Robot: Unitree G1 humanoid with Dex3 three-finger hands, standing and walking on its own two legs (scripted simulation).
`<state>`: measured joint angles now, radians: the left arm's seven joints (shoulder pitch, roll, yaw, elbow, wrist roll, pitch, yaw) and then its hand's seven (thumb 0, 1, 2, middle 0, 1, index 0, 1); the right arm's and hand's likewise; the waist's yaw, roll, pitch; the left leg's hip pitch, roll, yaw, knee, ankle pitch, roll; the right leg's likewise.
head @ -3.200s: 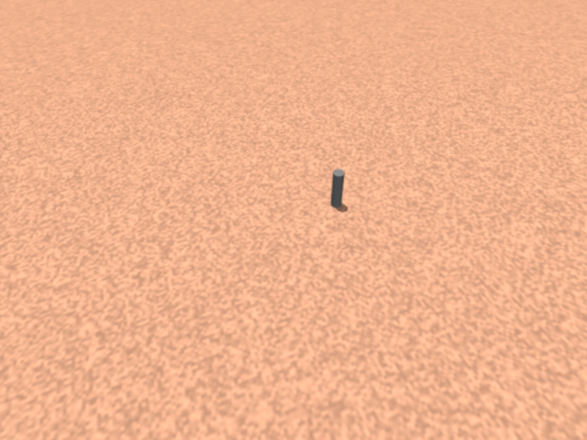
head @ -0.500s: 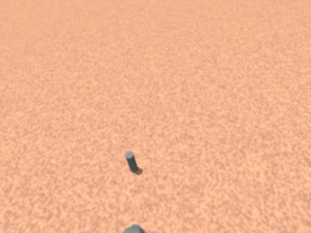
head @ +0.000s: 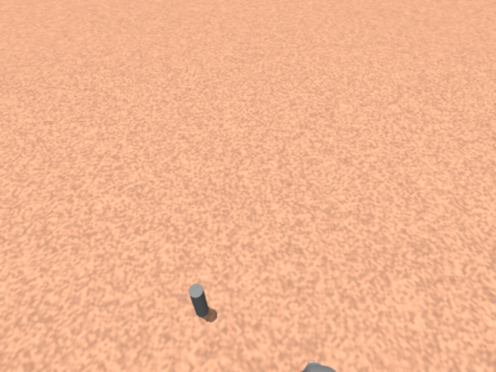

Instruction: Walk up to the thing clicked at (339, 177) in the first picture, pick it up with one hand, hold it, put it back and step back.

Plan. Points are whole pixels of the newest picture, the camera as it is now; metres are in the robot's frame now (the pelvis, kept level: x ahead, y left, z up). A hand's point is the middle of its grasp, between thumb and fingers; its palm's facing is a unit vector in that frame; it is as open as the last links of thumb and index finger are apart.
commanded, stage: walk up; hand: left
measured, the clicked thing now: (199, 301) +0.51 +0.19 -0.67
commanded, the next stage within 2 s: none
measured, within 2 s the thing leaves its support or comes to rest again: neither
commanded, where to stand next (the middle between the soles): +0.20 +0.00 m, yaw +1 degrees
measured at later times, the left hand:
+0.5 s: hand out of the picture +0.18 +0.27 -0.16, palm faces -0.01 -0.93 -0.38, open 7.3 cm
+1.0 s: hand out of the picture +0.13 +0.26 -0.16, palm faces +0.00 -0.93 -0.36, open 7.3 cm
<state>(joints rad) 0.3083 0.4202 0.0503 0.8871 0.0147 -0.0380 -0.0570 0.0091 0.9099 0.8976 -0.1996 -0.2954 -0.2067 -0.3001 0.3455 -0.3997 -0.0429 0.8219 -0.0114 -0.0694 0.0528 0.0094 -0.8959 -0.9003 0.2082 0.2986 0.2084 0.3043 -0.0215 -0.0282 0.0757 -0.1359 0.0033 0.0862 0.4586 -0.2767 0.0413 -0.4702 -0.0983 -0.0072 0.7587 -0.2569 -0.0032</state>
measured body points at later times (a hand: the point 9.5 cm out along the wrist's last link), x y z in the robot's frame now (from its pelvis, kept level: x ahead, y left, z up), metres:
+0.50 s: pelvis +0.09 +0.00 -0.02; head +0.12 +0.01 +0.43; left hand +0.18 +0.32 -0.14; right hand +0.16 -0.31 -0.14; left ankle +0.16 +0.13 -0.74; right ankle +0.13 -0.14 -0.74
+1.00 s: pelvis +0.09 +0.00 +0.00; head +0.09 -0.01 +0.45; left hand +0.13 +0.31 -0.13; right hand +0.20 -0.29 -0.13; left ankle +0.16 +0.13 -0.74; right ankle +0.07 -0.14 -0.74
